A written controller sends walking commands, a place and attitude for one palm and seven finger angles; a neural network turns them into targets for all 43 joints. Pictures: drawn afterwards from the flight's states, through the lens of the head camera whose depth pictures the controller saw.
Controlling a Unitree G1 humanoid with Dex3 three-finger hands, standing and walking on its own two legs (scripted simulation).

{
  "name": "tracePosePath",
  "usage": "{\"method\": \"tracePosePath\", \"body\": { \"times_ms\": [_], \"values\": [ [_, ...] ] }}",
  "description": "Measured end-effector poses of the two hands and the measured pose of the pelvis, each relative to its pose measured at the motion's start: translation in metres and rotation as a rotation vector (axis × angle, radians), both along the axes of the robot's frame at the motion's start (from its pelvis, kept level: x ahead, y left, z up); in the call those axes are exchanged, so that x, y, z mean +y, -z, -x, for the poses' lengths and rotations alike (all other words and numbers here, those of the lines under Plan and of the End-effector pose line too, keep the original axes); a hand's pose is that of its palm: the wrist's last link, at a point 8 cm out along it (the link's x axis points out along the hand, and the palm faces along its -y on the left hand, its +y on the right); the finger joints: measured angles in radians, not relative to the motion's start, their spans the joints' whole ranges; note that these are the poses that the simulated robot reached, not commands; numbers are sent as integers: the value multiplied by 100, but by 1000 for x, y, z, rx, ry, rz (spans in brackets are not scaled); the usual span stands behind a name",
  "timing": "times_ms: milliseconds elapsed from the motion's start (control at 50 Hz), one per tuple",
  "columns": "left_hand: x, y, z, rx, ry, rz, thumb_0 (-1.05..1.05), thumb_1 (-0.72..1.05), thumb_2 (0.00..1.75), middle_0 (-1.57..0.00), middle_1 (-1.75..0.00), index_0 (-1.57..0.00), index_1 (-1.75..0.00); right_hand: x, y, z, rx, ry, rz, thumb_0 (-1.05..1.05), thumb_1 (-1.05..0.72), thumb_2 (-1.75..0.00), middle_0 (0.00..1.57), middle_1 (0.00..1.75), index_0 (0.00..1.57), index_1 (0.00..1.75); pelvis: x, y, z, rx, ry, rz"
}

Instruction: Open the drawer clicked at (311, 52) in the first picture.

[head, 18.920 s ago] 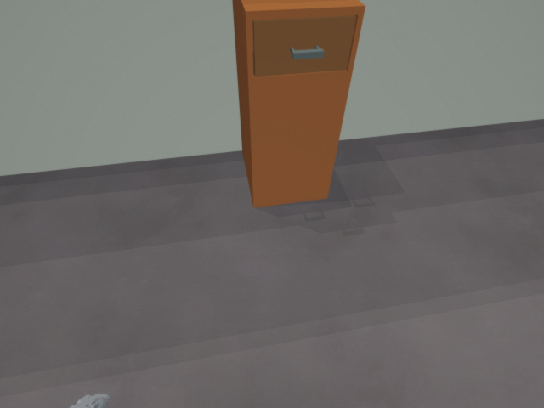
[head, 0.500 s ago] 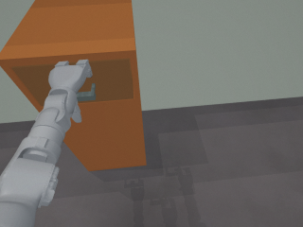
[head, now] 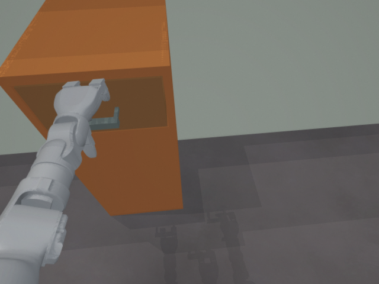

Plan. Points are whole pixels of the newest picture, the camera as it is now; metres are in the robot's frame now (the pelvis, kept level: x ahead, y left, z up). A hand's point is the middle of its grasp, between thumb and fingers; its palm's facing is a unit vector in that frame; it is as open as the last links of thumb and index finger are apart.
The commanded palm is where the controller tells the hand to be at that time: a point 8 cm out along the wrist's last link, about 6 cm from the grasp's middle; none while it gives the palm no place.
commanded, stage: re-aim the fingers above the handle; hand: left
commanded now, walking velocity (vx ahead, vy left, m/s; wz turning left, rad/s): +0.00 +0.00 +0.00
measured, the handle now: (98, 118) +0.52 +0.23 +0.03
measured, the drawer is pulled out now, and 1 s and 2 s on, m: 0.00 0.00 0.00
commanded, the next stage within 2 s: lower the fingers behind the handle in 0.02 s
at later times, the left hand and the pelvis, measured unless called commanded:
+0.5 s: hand (94, 126) +0.46 +0.22 +0.06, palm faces -0.03 -0.04 -1.00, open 13.8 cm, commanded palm +0.44 +0.22 +0.12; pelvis +0.00 +0.01 -0.01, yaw +0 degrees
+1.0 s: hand (98, 132) +0.46 +0.22 +0.04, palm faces -0.01 -0.02 -1.00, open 13.7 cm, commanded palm +0.44 +0.22 +0.09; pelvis -0.02 +0.01 -0.01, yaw +0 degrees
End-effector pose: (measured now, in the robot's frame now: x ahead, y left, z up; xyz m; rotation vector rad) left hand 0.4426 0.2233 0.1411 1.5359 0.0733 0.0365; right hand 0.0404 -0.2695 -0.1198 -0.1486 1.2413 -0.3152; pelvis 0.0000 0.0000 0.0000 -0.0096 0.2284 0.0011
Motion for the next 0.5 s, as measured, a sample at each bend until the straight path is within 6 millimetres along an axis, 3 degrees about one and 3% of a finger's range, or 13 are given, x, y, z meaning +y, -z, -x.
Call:
{"method": "tracePosePath", "body": {
  "times_ms": [260, 500],
  "values": [
    [3, 5, -1, 29, -7, -1, 0, -49, 30, -32, -120, -32, -121, 5, -2, -13, -33, -19, 4, 0, -91, -90, 21, 29, 20, 30, 2, 1, 1, 1, -3, 1],
    [-1, 27, -2, 8, 31, 11, 0, -49, 30, -32, -120, -32, -121, 6, 3, 11, 30, 3, 13, 0, -91, -90, 21, 29, 20, 30, 6, 6, 4, 32, 0, 7]
  ]
}}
